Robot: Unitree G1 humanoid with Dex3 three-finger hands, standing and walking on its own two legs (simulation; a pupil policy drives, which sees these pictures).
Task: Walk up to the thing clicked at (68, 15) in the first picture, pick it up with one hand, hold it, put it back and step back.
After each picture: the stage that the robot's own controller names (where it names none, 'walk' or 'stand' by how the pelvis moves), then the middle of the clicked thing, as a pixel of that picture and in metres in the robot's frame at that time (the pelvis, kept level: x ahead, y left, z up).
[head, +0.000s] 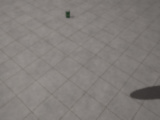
stand; (67, 13) +2.06 +0.24 -0.72
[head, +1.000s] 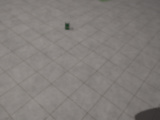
walk; (67, 25) +1.92 +0.18 -0.70
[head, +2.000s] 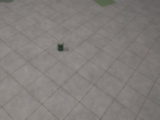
walk; (60, 46) +1.29 +0.17 -0.71
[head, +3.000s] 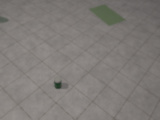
walk; (57, 82) +0.82 +0.19 -0.72
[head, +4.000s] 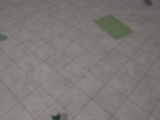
walk; (55, 114) +0.55 +0.22 -0.71
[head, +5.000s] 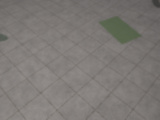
stand; out of the picture +0.42 +0.20 -0.71
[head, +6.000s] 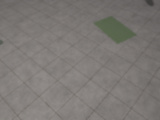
stand; out of the picture +0.41 +0.20 -0.72
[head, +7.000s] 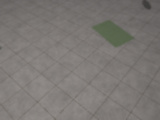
stand; out of the picture +0.39 +0.22 -0.72
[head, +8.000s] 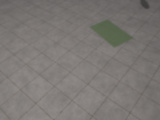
stand; out of the picture +0.37 +0.23 -0.72
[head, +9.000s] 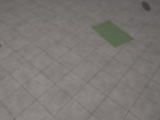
stand; out of the picture +0.41 +0.22 -0.73
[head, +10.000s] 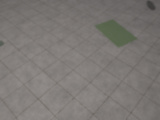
stand; out of the picture +0.39 +0.21 -0.73
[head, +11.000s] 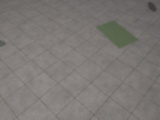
go down; out of the picture +0.40 +0.20 -0.73
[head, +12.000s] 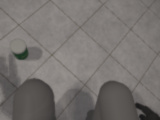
go down; (19, 50) +0.48 +0.25 -0.32
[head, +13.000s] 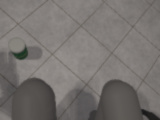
approach; (18, 49) +0.48 +0.26 -0.29
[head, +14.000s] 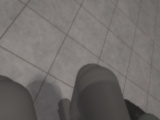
close in; out of the picture +0.45 +0.30 -0.22
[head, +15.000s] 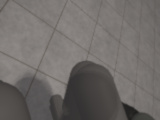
close; out of the picture +0.45 +0.31 -0.22
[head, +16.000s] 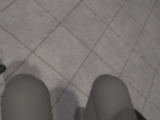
lift; out of the picture +0.36 +0.28 -0.14
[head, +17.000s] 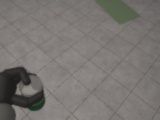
lift; (33, 94) +0.31 +0.17 +0.00
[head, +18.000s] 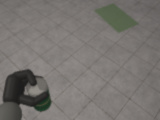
hold; (39, 95) +0.32 +0.16 -0.02
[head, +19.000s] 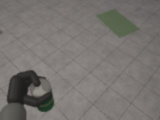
hold; (43, 96) +0.32 +0.15 -0.02
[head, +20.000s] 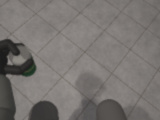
crouch; (24, 62) +0.42 +0.20 -0.09
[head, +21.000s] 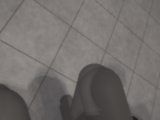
lower; out of the picture +0.58 +0.36 -0.26
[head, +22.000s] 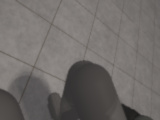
lower; out of the picture +0.56 +0.39 -0.25
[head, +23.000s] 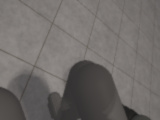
lower; out of the picture +0.56 +0.40 -0.26
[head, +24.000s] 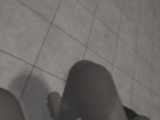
lower; out of the picture +0.56 +0.40 -0.26
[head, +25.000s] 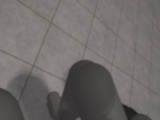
lower; out of the picture +0.56 +0.40 -0.26
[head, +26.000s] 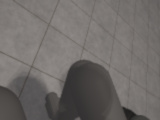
withdraw; out of the picture +0.56 +0.41 -0.26
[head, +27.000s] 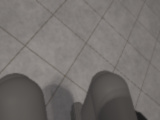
stand; out of the picture +0.58 +0.38 -0.28
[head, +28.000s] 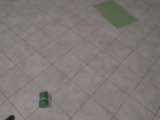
stand; (43, 99) +0.57 +0.26 -0.64
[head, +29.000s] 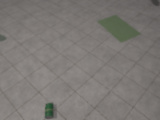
stand; (49, 110) +0.57 +0.27 -0.69
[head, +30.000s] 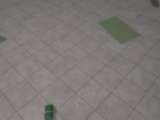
stand; (49, 112) +0.56 +0.27 -0.69
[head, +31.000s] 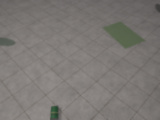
stand; (54, 112) +0.58 +0.26 -0.75
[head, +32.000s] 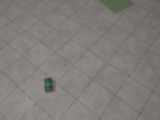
walk; (48, 84) +0.63 +0.29 -0.71
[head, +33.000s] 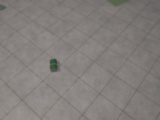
walk; (53, 65) +0.86 +0.28 -0.72
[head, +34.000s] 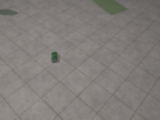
stand; (54, 57) +1.15 +0.34 -0.72
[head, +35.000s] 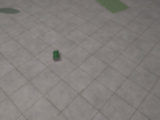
stand; (56, 55) +1.17 +0.31 -0.74
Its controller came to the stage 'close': yes
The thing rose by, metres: 0.69
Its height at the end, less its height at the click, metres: -0.02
